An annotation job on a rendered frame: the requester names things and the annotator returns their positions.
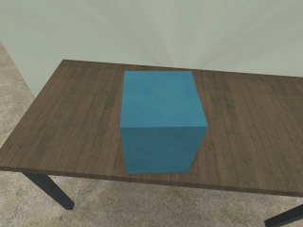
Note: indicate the table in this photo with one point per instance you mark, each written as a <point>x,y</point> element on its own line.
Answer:
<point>253,142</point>

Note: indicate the carton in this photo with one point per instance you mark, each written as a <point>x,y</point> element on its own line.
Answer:
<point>162,121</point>

